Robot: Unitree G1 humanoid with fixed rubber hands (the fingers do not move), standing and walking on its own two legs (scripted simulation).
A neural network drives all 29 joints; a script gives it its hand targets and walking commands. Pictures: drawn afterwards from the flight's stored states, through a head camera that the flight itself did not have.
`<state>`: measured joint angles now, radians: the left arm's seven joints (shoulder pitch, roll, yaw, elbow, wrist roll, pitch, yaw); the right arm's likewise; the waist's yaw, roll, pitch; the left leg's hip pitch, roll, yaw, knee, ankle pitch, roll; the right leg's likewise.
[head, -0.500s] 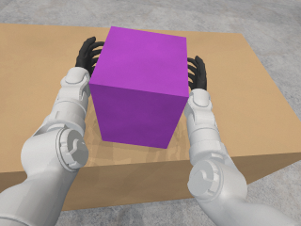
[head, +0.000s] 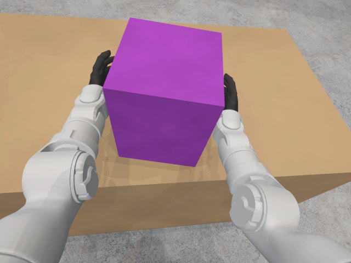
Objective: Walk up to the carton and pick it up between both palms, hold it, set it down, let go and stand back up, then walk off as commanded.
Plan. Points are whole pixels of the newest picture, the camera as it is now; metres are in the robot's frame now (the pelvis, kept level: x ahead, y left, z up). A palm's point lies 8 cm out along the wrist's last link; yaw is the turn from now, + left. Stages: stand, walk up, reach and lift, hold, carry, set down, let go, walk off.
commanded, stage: set down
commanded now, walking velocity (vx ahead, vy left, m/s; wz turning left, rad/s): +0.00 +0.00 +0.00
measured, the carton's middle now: (165, 100) +0.47 +0.01 +0.07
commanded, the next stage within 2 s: none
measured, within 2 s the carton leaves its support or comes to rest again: rests again in 0.16 s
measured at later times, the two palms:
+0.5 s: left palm (92, 100) +0.43 +0.16 +0.11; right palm (231, 122) +0.38 -0.13 +0.10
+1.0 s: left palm (82, 121) +0.39 +0.18 +0.10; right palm (239, 138) +0.34 -0.13 +0.11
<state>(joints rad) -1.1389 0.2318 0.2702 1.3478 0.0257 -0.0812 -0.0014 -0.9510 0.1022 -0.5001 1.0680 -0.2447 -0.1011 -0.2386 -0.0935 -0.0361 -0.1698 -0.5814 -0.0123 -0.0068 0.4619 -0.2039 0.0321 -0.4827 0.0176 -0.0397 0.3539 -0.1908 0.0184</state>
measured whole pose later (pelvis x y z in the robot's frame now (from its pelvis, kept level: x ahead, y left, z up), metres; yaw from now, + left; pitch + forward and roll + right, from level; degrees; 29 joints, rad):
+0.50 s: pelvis -0.05 +0.00 +0.00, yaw +0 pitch +17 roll -2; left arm -1.13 0.25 0.22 1.38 -0.01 -0.10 -0.01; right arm -0.94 0.08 -0.34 1.10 -0.10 -0.14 -0.30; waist -0.09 -0.04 -0.18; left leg -0.61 -0.01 -0.01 0.46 -0.14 0.03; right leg -0.52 0.02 -0.04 0.36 -0.13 0.01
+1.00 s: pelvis -0.06 +0.00 +0.00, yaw +0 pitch +8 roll -2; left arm -0.96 0.27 0.14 1.29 -0.09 -0.06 -0.03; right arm -0.83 0.08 -0.21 1.02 0.01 -0.04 -0.36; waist -0.09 -0.04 -0.12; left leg -0.46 -0.01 -0.01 0.46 -0.15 0.03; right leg -0.37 0.02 -0.04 0.36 -0.14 0.01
